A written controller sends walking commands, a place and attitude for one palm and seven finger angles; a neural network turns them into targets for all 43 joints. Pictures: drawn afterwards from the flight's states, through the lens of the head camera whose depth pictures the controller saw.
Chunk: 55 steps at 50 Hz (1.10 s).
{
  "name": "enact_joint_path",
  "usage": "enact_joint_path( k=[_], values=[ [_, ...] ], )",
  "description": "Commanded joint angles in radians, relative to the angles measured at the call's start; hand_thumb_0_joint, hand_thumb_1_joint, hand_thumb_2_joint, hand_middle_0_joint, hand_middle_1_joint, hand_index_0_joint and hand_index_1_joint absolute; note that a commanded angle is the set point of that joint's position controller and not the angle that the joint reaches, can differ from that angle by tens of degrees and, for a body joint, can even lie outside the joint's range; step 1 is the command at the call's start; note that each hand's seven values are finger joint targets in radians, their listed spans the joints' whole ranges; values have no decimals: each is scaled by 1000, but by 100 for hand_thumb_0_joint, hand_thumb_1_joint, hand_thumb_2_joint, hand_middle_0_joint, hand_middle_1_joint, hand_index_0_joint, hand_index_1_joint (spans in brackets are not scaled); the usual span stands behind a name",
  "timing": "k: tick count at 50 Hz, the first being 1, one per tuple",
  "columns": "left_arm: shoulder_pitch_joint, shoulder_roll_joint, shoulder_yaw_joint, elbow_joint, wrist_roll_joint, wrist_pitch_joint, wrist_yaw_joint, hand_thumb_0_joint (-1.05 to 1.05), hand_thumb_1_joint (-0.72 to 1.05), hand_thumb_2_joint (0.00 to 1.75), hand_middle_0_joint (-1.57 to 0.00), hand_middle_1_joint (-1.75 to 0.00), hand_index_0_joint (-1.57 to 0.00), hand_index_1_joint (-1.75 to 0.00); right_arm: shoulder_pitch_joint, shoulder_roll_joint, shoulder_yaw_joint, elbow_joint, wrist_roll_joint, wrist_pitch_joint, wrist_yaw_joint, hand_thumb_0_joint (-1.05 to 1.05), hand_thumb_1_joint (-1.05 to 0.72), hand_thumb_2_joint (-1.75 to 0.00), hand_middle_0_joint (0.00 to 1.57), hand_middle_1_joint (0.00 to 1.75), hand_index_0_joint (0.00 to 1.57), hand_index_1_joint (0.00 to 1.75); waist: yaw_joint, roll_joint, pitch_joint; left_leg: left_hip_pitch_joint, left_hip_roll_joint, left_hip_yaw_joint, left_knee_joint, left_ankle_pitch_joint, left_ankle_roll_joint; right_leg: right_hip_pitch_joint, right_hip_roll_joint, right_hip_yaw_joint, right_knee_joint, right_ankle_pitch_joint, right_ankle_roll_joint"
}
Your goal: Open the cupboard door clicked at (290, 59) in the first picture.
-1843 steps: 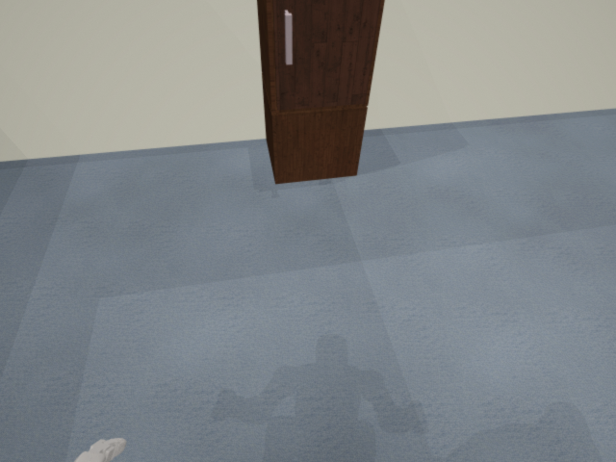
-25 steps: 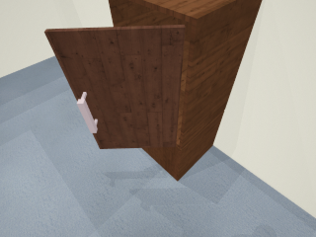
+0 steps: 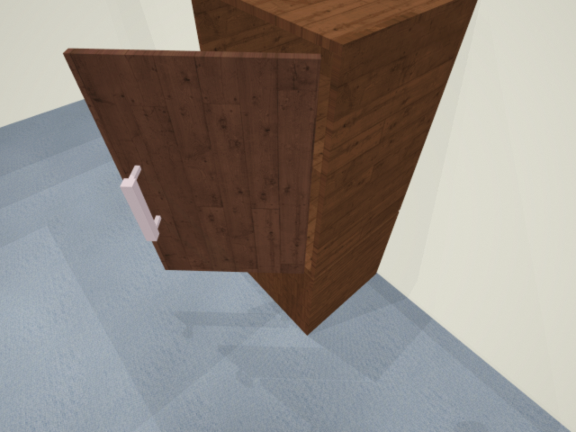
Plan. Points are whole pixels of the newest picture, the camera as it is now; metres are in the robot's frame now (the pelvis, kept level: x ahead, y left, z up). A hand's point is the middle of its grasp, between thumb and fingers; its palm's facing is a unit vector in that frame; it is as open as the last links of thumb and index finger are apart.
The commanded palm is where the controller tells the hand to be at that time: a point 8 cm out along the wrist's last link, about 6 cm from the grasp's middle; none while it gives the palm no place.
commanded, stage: come to a stop and stand still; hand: left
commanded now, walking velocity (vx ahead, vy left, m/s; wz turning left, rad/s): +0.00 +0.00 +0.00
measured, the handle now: (144, 204) +0.53 +0.33 -0.05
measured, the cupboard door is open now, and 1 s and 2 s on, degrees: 47 47 47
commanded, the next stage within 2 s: look again from close up in 0.18 s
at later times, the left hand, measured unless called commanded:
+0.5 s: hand out of the picture +0.02 +0.19 -0.17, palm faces +0.02 -0.98 -0.20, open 7.4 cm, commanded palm none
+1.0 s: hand out of the picture +0.01 +0.19 -0.17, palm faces +0.03 -0.98 -0.19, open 7.4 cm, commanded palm none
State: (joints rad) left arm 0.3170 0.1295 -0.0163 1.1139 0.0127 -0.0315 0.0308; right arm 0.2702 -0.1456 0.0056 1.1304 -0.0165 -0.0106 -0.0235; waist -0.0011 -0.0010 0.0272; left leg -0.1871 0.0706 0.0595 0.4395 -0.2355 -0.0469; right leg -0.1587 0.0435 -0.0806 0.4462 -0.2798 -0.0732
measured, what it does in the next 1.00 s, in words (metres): stands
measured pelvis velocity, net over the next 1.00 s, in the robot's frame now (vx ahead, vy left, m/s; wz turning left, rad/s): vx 0.01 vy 0.02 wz -0.01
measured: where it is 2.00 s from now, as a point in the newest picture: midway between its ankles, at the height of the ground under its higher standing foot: outside the picture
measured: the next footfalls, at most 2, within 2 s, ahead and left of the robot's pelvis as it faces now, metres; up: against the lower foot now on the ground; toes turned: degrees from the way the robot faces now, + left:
right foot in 1.70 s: -0.04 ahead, +0.01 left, +0.00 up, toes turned -2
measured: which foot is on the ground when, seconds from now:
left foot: down 0.00-1.00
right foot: down 0.00-1.00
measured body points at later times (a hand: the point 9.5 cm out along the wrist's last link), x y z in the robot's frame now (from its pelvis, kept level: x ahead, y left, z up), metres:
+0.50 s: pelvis +0.01 +0.01 +0.00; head +0.02 +0.01 +0.45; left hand +0.02 +0.24 -0.16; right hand +0.00 -0.20 -0.16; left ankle +0.00 +0.15 -0.74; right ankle -0.02 -0.07 -0.74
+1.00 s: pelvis +0.01 +0.02 +0.00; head +0.02 +0.02 +0.45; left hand +0.01 +0.24 -0.16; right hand +0.01 -0.20 -0.16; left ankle +0.00 +0.15 -0.74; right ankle -0.02 -0.07 -0.74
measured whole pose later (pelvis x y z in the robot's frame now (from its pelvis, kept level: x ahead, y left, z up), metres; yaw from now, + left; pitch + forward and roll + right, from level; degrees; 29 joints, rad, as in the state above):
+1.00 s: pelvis +0.01 +0.02 +0.00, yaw -1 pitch +0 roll +1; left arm 0.29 0.15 0.00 1.11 0.01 -0.02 0.04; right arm 0.27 -0.14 0.00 1.14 -0.02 -0.01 -0.03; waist 0.01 -0.01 0.03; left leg -0.16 0.04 0.08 0.41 -0.24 -0.02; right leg -0.14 0.01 -0.06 0.44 -0.29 -0.04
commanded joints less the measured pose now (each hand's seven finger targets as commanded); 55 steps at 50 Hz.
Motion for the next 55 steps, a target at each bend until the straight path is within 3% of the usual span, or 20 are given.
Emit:
enact_joint_path(
  k=[1, 12, 23, 33, 44, 45, 47, 51, 53, 55],
  values=[
    [62, 129, 26, -24, -3, -17, 11, 0, 90, 90, -20, -30, -20, -30, 56, -69, -6, -18, 5, -16, -8, 0, -90, -90, 20, 30, 20, 30, -1, -16, 10, 3, 26, -18, -31, 101, 48, -1, -167, 152, -103, 334, 33],
    [51, 119, 28, -25, -2, -8, 12, 0, 90, 90, -20, -30, -20, -30, 64, -60, -4, -1, 4, -15, -13, 0, -90, -90, 20, 30, 20, 30, 4, -10, 54, 4, 39, -30, -59, 120, 53, -15, -151, 130, -103, 281, 29],
    [43, 121, 32, -27, -2, -6, 11, 0, 90, 90, -20, -30, -20, -30, 65, -76, -7, 3, 3, -24, -15, 0, -90, -90, 20, 30, 20, 30, 8, 8, 13, 35, 49, -40, -71, 185, 63, 4, -152, 118, -78, 297, 27],
    [45, 115, 30, -19, -1, -4, 10, 0, 90, 90, -20, -30, -20, -30, 61, -77, -7, 7, 4, -23, -16, 0, -90, -90, 20, 30, 20, 30, 7, 5, 41, 35, 48, -47, -81, 177, 67, -17, -153, 116, -87, 265, 29],
    [48, 118, 31, -15, -1, -4, 10, 0, 90, 90, -20, -30, -20, -30, 57, -79, -11, 6, 3, -24, -16, 0, -90, -90, 20, 30, 20, 30, 6, 13, 25, 52, 48, -50, -85, 182, 69, -17, -155, 122, -90, 260, 29],
    [43, 135, 35, -21, 0, -7, 10, 0, 90, 90, -20, -30, -20, -30, 49, -100, -15, 1, 3, -24, -16, 0, -90, -90, 20, 30, 20, 30, 10, 15, 26, 47, 45, -51, -81, 190, 70, -14, -162, 131, -87, 286, 23],
    [47, 133, 40, -29, 1, -2, 15, 0, 90, 90, -20, -30, -20, -30, 50, -79, -14, -6, 5, -17, -15, 0, -90, -90, 20, 30, 20, 30, 15, 16, 25, 28, 41, -43, -65, 210, 62, -1, -183, 142, -65, 358, 17],
    [61, 163, 60, -42, 1, 8, 22, 0, 90, 90, -20, -30, -20, -30, 45, -83, -25, -39, 3, 5, -12, 0, -90, -90, 20, 30, 20, 30, 24, -24, 2, -35, 14, -7, 4, 134, 44, 23, -251, 198, -38, 415, -13],
    [63, 187, 74, -51, 4, 14, 26, 0, 90, 90, -20, -30, -20, -30, 33, -81, -32, -57, 1, 17, -9, 0, -90, -90, 20, 30, 20, 30, 29, -79, 9, -90, -14, 15, 71, 51, 33, 33, -310, 254, -57, 428, -43],
    [68, 201, 85, -58, 8, 19, 28, 0, 90, 90, -20, -30, -20, -30, 7, -77, -41, -80, -1, 26, -7, 0, -90, -90, 20, 30, 20, 30, 43, -130, 34, -157, -30, 17, 159, -114, 27, 30, -379, 317, -82, 457, -96]
  ],
)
